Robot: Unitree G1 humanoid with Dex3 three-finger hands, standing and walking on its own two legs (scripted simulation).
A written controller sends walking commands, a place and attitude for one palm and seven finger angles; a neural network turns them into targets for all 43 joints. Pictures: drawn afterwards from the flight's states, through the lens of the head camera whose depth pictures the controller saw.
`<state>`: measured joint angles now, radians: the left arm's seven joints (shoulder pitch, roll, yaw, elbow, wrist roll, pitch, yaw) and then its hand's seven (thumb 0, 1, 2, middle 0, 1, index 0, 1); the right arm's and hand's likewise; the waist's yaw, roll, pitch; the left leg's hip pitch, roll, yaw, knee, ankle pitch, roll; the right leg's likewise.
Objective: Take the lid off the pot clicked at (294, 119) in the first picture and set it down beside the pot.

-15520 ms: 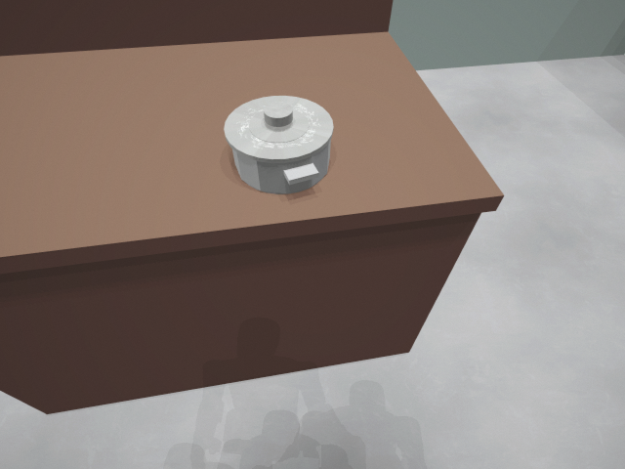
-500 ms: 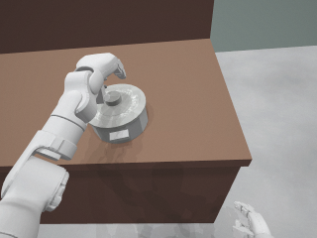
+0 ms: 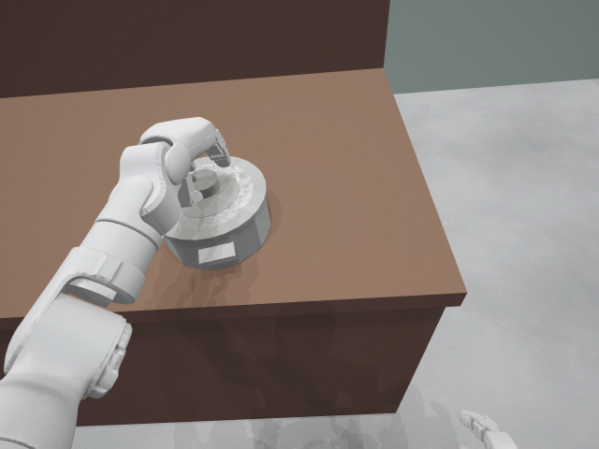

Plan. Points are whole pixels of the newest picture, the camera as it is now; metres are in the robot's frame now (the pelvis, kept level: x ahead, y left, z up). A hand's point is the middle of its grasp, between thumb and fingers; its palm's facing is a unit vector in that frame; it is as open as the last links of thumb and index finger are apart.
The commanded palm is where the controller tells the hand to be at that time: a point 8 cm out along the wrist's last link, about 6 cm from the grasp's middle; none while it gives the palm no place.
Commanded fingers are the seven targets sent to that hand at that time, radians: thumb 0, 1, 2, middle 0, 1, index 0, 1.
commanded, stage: lower the open fingers around the knob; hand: left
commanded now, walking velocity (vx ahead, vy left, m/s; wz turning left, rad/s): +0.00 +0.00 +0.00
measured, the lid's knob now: (203, 183) +0.48 +0.15 +0.11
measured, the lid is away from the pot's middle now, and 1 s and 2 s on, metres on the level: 0.00 0.00 0.00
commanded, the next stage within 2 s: close the fingers and squeeze the knob in 0.46 s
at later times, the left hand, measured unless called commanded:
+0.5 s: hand (198, 180) +0.46 +0.15 +0.13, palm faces -0.33 -0.07 -0.94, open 9.9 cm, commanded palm +0.44 +0.16 +0.19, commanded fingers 0.00 -0.32 1.53 -0.86 -0.08 -0.86 -0.08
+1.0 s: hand (198, 186) +0.45 +0.15 +0.13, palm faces -0.31 -0.08 -0.95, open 9.1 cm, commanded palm +0.43 +0.16 +0.19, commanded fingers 0.00 0.08 1.05 -0.62 -0.89 -0.62 -0.89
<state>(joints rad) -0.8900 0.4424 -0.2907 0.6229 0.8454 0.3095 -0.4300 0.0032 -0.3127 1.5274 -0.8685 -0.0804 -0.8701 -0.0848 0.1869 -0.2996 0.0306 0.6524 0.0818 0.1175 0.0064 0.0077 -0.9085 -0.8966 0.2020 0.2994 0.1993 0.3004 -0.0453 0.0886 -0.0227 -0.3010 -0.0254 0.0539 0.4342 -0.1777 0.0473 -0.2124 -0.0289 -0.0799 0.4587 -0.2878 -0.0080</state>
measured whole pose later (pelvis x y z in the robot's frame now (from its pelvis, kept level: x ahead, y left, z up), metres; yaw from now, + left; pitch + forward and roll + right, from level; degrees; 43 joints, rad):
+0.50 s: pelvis +0.01 +0.01 +0.00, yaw +0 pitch +5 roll +0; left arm -0.95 0.40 -0.30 0.78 0.87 0.28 -0.36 0.00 -0.31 1.53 -0.88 -0.09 -0.87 -0.08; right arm 0.21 -0.28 0.02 0.67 0.07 0.11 0.00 0.01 -0.91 -0.90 0.20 0.30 0.20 0.30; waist -0.06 0.08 -0.04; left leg -0.35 -0.03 0.06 0.45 -0.19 0.06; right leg -0.25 -0.04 -0.07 0.46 -0.29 0.00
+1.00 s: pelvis +0.01 +0.00 +0.00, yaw +0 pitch +4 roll +0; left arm -0.89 0.39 -0.31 0.69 0.86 0.32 -0.36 0.00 -0.02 1.10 -0.62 -0.75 -0.62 -0.75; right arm 0.17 -0.28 0.03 0.65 0.08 0.12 0.01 0.01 -0.91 -0.90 0.20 0.30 0.20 0.30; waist -0.04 0.08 -0.05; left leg -0.33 -0.03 0.05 0.45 -0.19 0.05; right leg -0.24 -0.03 -0.08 0.46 -0.29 0.00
